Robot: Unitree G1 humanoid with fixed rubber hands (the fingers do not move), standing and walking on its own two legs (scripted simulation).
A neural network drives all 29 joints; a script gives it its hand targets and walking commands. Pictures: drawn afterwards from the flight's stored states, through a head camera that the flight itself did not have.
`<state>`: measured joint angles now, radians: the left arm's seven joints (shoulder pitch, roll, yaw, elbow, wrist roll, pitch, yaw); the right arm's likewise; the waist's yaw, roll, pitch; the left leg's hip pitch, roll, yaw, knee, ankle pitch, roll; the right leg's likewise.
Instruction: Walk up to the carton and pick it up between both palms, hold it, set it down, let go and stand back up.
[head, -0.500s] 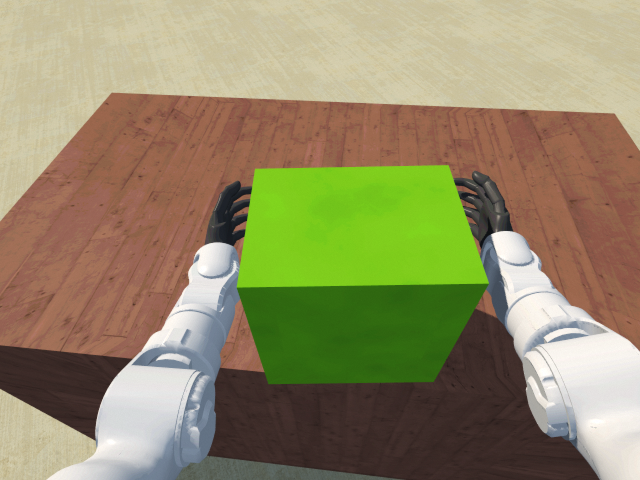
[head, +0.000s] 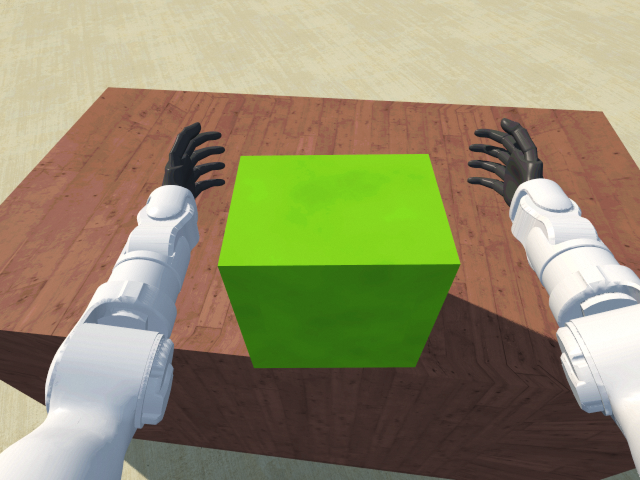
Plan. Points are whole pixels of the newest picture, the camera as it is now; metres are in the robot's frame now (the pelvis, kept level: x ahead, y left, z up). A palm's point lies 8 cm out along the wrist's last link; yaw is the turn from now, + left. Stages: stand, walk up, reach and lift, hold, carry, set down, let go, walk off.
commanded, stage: set down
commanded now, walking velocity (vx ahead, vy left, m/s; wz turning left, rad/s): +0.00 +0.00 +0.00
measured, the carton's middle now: (334, 269) +0.40 +0.01 +0.04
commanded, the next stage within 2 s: none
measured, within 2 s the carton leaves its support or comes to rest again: neither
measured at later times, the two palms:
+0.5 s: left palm (138, 132) +0.45 +0.22 +0.23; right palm (558, 128) +0.45 -0.22 +0.23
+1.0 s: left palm (139, 218) +0.38 +0.23 +0.17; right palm (560, 218) +0.38 -0.23 +0.16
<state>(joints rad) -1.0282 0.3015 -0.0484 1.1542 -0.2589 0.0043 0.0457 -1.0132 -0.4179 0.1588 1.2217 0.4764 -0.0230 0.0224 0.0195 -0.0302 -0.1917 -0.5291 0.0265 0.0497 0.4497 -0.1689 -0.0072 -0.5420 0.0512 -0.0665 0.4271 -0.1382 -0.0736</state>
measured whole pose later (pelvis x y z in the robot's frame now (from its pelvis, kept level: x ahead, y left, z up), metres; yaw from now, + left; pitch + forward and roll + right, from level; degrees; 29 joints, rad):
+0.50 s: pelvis +0.01 +0.01 +0.01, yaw +0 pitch +6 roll +0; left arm -0.99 0.38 0.06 0.73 -0.23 0.51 0.06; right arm -1.04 -0.50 0.08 0.99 0.48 0.33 0.03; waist 0.00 -0.02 -0.10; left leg -0.28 0.02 0.05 0.34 -0.16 0.00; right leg -0.28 0.05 -0.05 0.31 -0.12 -0.06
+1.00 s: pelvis +0.01 +0.02 +0.01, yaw +0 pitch +1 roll +0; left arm -0.55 0.27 0.13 0.26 -0.16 0.57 0.07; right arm -0.60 -0.45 -0.03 0.62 0.41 0.29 0.07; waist -0.02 -0.03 -0.05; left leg -0.20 0.00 0.04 0.34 -0.17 0.02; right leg -0.21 0.04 -0.03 0.31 -0.12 -0.05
